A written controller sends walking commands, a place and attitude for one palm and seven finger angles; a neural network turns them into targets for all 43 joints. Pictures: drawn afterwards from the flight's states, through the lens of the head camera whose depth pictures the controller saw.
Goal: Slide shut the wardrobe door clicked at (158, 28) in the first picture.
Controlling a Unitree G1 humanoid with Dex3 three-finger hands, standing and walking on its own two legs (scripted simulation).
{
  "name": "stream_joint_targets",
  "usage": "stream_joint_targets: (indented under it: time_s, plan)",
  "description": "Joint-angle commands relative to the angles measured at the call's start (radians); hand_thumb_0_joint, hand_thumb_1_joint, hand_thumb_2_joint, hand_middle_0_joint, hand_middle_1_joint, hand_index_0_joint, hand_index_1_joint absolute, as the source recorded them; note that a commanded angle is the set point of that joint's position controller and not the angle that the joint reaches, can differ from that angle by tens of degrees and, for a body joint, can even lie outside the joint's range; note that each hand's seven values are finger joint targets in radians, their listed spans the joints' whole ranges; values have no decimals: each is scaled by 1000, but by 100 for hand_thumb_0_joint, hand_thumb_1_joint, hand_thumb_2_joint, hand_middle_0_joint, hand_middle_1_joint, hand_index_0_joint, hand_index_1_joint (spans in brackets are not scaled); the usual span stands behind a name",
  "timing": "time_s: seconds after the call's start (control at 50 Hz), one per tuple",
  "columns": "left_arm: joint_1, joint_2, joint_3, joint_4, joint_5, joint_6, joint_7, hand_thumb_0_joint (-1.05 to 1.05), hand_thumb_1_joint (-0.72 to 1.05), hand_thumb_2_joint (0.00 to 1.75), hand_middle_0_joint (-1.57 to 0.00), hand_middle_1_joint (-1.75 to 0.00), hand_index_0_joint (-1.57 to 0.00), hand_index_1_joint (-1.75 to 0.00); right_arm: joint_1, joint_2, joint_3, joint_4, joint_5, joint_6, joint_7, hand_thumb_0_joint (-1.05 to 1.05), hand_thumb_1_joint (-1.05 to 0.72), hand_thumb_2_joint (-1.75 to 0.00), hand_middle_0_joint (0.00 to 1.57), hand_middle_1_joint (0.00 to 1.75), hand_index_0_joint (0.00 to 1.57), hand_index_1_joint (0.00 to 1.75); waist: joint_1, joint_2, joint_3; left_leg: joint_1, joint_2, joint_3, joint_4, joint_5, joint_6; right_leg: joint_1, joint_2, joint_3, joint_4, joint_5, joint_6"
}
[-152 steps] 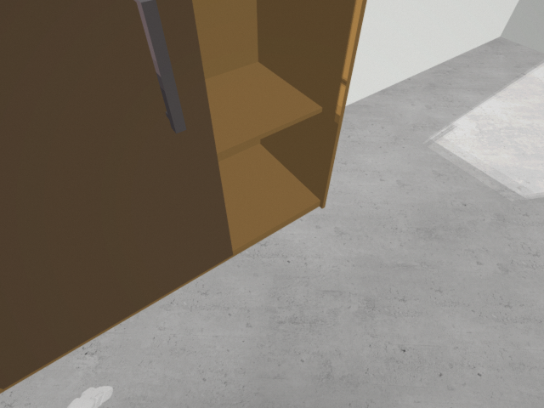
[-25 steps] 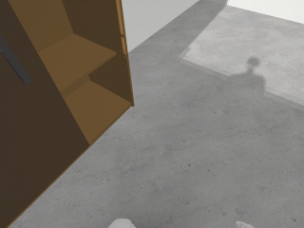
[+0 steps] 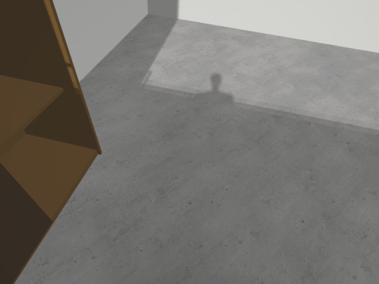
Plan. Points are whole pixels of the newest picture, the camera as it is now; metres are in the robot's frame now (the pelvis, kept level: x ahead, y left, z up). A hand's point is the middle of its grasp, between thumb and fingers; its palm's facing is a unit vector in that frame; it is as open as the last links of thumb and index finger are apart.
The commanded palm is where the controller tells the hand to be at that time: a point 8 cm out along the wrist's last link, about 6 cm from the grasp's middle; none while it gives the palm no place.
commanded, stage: walk to a spot facing it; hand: left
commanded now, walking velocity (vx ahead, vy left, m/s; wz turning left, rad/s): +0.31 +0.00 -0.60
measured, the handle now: out of the picture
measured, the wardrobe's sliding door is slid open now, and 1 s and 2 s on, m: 0.50 0.50 0.50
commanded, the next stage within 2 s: turn to face it in 1.02 s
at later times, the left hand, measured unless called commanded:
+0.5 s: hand (157, 263) +0.21 +0.08 -0.17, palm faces -0.20 -0.95 -0.23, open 7.2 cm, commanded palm none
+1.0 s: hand (163, 189) +0.43 +0.10 -0.19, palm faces -0.23 -0.97 -0.12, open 7.3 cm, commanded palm none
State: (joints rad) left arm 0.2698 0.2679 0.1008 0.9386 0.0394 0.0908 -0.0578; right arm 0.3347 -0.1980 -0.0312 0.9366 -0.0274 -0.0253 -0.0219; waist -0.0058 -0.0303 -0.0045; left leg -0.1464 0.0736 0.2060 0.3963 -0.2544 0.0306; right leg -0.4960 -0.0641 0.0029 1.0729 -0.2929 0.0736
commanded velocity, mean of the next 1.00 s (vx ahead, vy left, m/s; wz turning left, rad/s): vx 0.31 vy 0.00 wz -0.29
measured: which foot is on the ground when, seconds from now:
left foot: down 0.00-0.24, up 0.26-0.70, down 0.72-1.00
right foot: up 0.00-0.22, down 0.24-0.72, up 0.74-1.00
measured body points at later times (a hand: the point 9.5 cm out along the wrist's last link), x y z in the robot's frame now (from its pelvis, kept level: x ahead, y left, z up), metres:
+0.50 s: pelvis +0.13 -0.10 -0.01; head +0.14 -0.11 +0.44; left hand +0.22 +0.13 -0.15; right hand +0.12 -0.34 -0.16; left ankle +0.21 +0.04 -0.67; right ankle +0.04 -0.17 -0.75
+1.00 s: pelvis +0.37 -0.06 -0.01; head +0.38 -0.04 +0.44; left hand +0.45 +0.15 -0.18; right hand +0.31 -0.30 -0.14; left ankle +0.39 -0.04 -0.75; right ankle +0.34 -0.23 -0.64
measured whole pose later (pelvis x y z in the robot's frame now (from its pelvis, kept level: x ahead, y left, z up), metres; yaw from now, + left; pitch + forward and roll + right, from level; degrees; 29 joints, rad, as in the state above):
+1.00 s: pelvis +0.37 -0.06 -0.01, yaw -20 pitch -2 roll -2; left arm 0.30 0.16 0.09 1.04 0.03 0.01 -0.01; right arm 0.30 -0.16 -0.05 1.06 -0.02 -0.06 -0.02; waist 0.03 -0.04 0.03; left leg -0.17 0.00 0.25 0.42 -0.24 0.11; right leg -0.61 -0.09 0.00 1.24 -0.16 0.01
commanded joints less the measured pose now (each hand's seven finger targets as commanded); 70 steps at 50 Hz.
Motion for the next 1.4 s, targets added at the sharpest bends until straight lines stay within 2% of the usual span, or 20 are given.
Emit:
stream_joint_targets:
  time_s: [0.0,0.14,0.2,0.22,0.24,0.32,0.38,0.6,0.66,0.68,0.72,0.78,0.88,1.08,1.26,1.3,1.32,1.34,1.36,1.38]
  plan:
    - [-183,24,-4,-129,-6,-47,-11,0,90,90,-20,-30,-20,-30,85,-196,-59,-19,0,-30,-12,0,-90,-90,20,30,20,30,-54,164,88,105,303,-237,-249,-231,97,-182,-37,-36,-141,-34,-8]
    - [-199,-11,-14,-123,-9,-70,-6,0,90,90,-20,-30,-20,-30,82,-207,-65,20,-10,-26,5,0,-90,-90,20,30,20,30,-45,195,59,38,321,-95,-158,-129,68,68,7,-132,-420,-100,-51]
    - [31,54,3,-35,-7,-99,10,0,90,90,-20,-30,-20,-30,59,-181,-53,21,-1,-23,16,0,-90,-90,20,30,20,30,77,23,-57,-125,231,50,223,26,-19,497,36,-131,-641,10,-104]
    - [165,179,28,7,-3,-116,26,0,90,90,-20,-30,-20,-30,46,-108,-34,-12,12,-22,28,0,-90,-90,20,30,20,30,136,-265,-125,-423,129,111,531,-237,-69,740,-220,223,-752,-163,-190]
    - [246,253,38,32,-26,-115,44,0,90,90,-20,-30,-20,-30,-58,-98,-25,-68,4,-20,30,0,-90,-90,20,30,20,30,160,-327,-96,-621,42,-18,750,-356,-81,732,-362,550,-840,-54,-265]
    - [45,100,-6,5,-28,-137,59,0,90,90,-20,-30,-20,-30,-75,-105,-44,-11,-5,-15,28,0,-90,-90,20,30,20,30,46,-86,80,-567,123,-158,784,-67,-78,442,-243,270,-869,75,-234]
    - [58,55,-26,30,-22,-161,61,0,90,90,-20,-30,-20,-30,-16,-65,-41,24,-9,-2,32,0,-90,-90,20,30,20,30,-1,-73,76,-510,93,-127,725,-7,-96,409,-170,118,-843,375,-214]
    - [169,42,-41,120,-17,-179,86,0,90,90,-20,-30,-20,-30,-277,-32,-24,-53,7,-19,60,0,-90,-90,20,30,20,30,26,-103,141,-436,30,-78,327,111,-41,487,-152,67,-828,598,-205]
    - [149,74,-29,127,-16,-182,88,0,90,90,-20,-30,-20,-30,-60,-68,-40,16,1,-33,40,0,-90,-90,20,30,20,30,-80,-59,25,-109,-46,-58,211,91,7,459,-147,28,-554,840,-179]
    - [144,70,-25,125,-23,-182,85,0,90,90,-20,-30,-20,-30,107,-119,-53,67,-5,-37,31,0,-90,-90,20,30,20,30,-146,-12,-72,104,-19,-108,163,137,18,381,-107,1,-339,722,-151]
    - [252,-24,-39,108,-43,-173,66,0,90,90,-20,-30,-20,-30,239,-281,-83,100,-9,-36,13,0,-90,-90,20,30,20,30,-118,373,-258,401,403,-714,-62,149,170,-5,130,-27,257,-251,-103]
    - [118,-27,-31,111,-22,-151,57,0,90,90,-20,-30,-20,-30,-21,-119,-43,45,7,-44,2,0,-90,-90,20,30,20,30,-35,95,34,2,320,-498,-182,-61,101,-79,-23,52,318,-41,-106]
    - [226,-98,-24,143,-6,-83,52,0,90,90,-20,-30,-20,-30,-54,-42,-24,62,14,-69,-5,0,-90,-90,20,30,20,30,62,126,77,-189,213,-178,-226,71,-12,1,-34,26,218,94,-72]
    - [-1,-78,6,37,-13,-53,43,0,90,90,-20,-30,-20,-30,95,-50,-29,95,15,-57,-27,0,-90,-90,20,30,20,30,9,106,83,67,240,-53,-116,601,-14,-207,-35,-38,52,150,-18]
    - [-86,-106,-56,33,-13,-100,81,0,90,90,-20,-30,-20,-30,201,-24,-11,191,6,-30,-28,0,-90,-90,20,30,20,30,-21,152,3,186,215,-117,70,1059,70,109,43,-144,-480,27,-62]
    - [2,-64,-47,58,-16,-115,87,0,90,90,-20,-30,-20,-30,178,-39,-18,181,21,-21,-22,0,-90,-90,20,30,20,30,29,124,-65,133,178,-118,203,970,27,294,21,-136,-642,233,-61]
    - [84,-12,-35,82,-16,-126,96,0,90,90,-20,-30,-20,-30,165,-26,-20,163,30,-19,-15,0,-90,-90,20,30,20,30,58,55,-146,-31,133,-99,335,742,-9,519,-99,-41,-627,567,-95]
    - [163,62,-17,104,-14,-137,107,0,90,90,-20,-30,-20,-30,148,20,-20,128,36,-16,-10,0,-90,-90,20,30,20,30,77,-117,-186,-308,-1,-30,560,53,-66,735,-342,160,-563,1083,-222]
    - [164,86,-21,103,-25,-133,107,0,90,90,-20,-30,-20,-30,104,19,-23,105,35,-1,-14,0,-90,-90,20,30,20,30,86,-135,-197,-372,-37,-123,747,-399,-70,705,-456,177,-579,1198,-332]
    - [108,64,-16,83,-20,-130,112,0,90,90,-20,-30,-20,-30,51,15,-25,93,28,9,-10,0,-90,-90,20,30,20,30,85,-175,-152,-421,-2,-190,804,-363,-64,649,-407,127,-610,1059,-330]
